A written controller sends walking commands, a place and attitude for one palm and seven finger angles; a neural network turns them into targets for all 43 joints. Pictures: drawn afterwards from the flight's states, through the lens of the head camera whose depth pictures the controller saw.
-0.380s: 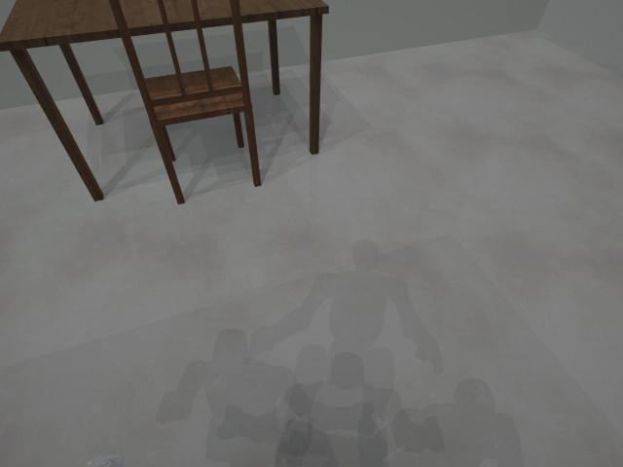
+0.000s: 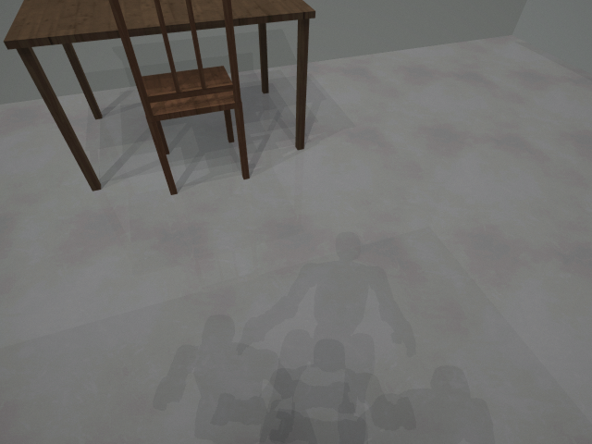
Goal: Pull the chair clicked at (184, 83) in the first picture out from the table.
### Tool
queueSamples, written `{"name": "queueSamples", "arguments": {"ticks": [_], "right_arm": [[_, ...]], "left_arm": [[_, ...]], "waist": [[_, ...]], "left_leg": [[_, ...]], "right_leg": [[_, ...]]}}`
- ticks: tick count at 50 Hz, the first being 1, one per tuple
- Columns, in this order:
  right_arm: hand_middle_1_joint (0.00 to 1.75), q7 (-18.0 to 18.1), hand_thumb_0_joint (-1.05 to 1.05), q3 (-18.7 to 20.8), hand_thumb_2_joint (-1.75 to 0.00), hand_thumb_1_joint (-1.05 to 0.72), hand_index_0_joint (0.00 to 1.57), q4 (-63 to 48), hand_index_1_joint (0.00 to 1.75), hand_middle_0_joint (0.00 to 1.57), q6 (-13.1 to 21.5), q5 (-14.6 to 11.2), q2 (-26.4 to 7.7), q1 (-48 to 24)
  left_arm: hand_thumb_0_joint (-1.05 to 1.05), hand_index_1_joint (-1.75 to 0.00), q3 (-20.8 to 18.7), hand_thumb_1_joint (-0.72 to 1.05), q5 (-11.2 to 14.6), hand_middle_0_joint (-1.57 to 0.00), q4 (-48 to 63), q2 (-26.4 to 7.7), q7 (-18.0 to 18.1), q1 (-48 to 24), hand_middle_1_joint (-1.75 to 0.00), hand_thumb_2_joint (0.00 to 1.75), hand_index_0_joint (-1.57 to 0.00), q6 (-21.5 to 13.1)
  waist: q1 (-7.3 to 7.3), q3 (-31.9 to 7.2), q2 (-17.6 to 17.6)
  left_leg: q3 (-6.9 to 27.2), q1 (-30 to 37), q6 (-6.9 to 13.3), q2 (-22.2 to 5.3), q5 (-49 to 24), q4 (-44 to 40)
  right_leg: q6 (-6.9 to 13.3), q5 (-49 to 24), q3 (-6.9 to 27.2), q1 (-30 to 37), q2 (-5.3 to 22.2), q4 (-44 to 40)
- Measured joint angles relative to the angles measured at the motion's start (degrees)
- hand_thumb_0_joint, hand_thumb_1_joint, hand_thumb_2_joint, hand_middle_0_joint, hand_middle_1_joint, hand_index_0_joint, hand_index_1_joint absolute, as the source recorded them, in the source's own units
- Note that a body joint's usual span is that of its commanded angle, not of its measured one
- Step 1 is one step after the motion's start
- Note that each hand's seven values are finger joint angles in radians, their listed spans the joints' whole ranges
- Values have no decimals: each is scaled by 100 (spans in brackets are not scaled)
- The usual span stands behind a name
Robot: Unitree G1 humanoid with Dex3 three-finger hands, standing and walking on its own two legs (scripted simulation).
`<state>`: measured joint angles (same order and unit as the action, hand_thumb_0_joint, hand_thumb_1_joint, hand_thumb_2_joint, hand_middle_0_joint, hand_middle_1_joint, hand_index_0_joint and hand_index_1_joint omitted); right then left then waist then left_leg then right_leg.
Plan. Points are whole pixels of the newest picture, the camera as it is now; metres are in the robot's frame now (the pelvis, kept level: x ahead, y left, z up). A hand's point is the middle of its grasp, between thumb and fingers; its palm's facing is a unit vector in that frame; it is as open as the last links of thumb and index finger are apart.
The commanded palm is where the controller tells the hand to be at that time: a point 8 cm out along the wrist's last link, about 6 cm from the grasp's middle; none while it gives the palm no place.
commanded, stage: stand and wait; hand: left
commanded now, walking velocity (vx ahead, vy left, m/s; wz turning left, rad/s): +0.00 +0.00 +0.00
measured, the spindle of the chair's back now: (167, 46) +1.42 +0.57 -0.06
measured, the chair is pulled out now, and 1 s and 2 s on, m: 0.00 0.00 0.00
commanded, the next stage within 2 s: look at it before walking up in 0.44 s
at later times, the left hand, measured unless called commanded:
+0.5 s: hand out of the picture +0.06 +0.24 -0.15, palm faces -0.04 -0.94 -0.33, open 7.4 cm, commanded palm none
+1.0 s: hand out of the picture +0.05 +0.24 -0.15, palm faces -0.04 -0.94 -0.33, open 7.4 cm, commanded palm none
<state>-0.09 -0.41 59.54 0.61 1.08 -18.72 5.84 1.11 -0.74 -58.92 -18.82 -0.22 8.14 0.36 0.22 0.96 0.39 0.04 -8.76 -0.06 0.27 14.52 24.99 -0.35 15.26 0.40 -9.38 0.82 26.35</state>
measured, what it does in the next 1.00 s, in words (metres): stands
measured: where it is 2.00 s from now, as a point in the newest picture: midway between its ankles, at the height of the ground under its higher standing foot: outside the picture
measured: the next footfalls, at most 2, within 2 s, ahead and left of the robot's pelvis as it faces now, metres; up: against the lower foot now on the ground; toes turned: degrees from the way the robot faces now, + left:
right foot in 1.90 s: +0.37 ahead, -0.10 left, +0.00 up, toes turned -4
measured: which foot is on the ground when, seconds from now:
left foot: down 0.00-1.00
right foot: down 0.00-1.00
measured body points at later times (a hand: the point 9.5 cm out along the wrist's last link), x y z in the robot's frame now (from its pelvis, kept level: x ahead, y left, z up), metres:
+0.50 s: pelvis -0.01 +0.00 +0.00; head -0.02 -0.01 +0.45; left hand +0.06 +0.29 -0.13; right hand +0.06 -0.30 -0.13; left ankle -0.01 +0.12 -0.74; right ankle -0.01 -0.12 -0.74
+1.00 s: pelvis -0.01 +0.00 +0.00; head -0.01 +0.00 +0.45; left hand +0.06 +0.29 -0.13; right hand +0.06 -0.30 -0.13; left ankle -0.01 +0.12 -0.74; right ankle -0.01 -0.12 -0.74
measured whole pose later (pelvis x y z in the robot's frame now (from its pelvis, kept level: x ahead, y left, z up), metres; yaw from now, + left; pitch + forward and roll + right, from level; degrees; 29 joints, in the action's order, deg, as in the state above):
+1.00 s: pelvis -0.01 +0.00 +0.00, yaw +0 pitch -2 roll +0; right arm -0.3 -0.5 64.0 0.6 0.7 -19.1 7.3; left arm 1.0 -0.8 -62.3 -19.3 -0.3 8.8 0.0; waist 0.0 1.7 0.3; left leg 0.0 -7.9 -0.5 -0.3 11.7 21.5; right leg 0.0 12.3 0.5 -8.6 0.2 22.8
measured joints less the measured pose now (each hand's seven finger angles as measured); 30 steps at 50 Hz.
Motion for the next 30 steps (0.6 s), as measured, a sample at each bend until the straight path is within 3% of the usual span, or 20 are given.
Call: {"name": "queueSamples", "arguments": {"ticks": [30], "right_arm": [[30,-27,0,-1,-90,-91,20,400,30,20,-6,-25,-57,166]], "left_arm": [[0,-30,-8,90,-4,-20,-285,-52,-13,12,-30,90,-20,-27]], "waist": [[-35,38,-27]], "left_leg": [[-11,55,-45,-59,-289,-300]], "right_leg": [[37,-302,9,46,-58,-305]]}}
